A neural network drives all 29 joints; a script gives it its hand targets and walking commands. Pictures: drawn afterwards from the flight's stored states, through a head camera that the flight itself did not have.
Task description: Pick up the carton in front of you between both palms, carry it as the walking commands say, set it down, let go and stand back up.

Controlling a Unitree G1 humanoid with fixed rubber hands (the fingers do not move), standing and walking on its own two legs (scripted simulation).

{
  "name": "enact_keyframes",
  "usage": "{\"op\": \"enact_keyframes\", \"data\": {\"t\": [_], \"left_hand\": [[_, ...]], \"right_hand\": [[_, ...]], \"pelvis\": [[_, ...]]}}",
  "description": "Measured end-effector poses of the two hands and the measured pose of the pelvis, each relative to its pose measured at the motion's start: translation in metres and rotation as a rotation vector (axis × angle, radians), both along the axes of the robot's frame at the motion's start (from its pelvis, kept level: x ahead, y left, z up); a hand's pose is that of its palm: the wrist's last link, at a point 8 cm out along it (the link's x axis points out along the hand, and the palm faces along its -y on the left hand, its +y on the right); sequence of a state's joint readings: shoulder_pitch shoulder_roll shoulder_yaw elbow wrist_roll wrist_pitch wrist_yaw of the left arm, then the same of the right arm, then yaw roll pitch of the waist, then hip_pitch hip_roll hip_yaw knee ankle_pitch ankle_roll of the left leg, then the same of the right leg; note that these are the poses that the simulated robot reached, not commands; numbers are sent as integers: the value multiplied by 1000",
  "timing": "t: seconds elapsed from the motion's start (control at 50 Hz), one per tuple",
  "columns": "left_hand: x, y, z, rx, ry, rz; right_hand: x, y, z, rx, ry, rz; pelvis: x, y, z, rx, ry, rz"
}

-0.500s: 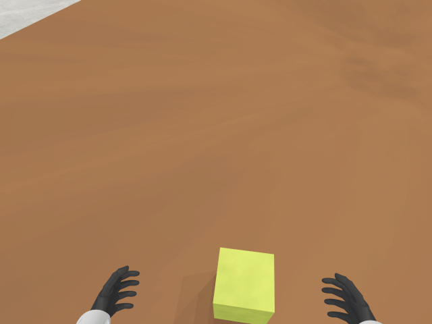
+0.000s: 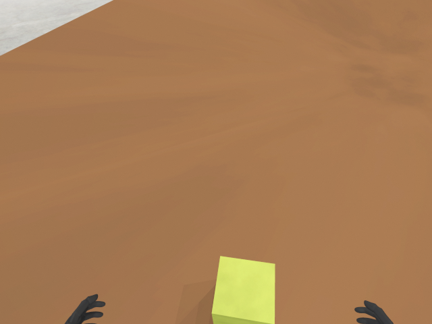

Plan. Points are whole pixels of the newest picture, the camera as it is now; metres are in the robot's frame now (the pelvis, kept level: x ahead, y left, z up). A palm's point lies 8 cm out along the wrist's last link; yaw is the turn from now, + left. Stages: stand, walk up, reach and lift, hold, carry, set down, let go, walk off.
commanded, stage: stand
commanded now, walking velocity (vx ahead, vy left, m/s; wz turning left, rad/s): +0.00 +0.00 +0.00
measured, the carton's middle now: (243, 297) +0.36 -0.06 -0.65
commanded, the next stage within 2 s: none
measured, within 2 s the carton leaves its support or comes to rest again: neither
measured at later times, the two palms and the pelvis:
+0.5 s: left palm out of the picture +0.10 +0.30 -0.09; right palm out of the picture +0.10 -0.30 -0.09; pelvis -0.01 +0.00 +0.01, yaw +0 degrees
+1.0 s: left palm out of the picture +0.07 +0.31 -0.09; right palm out of the picture +0.08 -0.30 -0.10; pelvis -0.02 +0.00 +0.01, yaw +0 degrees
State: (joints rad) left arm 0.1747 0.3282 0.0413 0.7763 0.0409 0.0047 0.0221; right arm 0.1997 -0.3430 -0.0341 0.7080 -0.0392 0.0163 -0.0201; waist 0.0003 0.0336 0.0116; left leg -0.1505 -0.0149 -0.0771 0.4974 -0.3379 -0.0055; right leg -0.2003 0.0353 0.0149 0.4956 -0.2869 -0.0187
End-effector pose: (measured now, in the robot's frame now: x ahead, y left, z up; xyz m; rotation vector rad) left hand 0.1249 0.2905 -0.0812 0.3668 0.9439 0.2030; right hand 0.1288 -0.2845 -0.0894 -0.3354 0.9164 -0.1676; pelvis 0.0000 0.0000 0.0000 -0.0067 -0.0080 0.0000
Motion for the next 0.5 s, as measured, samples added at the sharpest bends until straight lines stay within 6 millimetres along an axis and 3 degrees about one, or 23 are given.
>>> {"op": "enact_keyframes", "data": {"t": [0.22,0.5], "left_hand": [[-5,-2,-5,-12,32,13],[-26,6,-7,-8,82,38]], "right_hand": [[-7,-6,-2,-14,41,1],[-26,-12,-3,-30,90,-7]], "pelvis": [[0,-3,2,1,-12,5],[-7,-2,6,2,-27,6]]}}
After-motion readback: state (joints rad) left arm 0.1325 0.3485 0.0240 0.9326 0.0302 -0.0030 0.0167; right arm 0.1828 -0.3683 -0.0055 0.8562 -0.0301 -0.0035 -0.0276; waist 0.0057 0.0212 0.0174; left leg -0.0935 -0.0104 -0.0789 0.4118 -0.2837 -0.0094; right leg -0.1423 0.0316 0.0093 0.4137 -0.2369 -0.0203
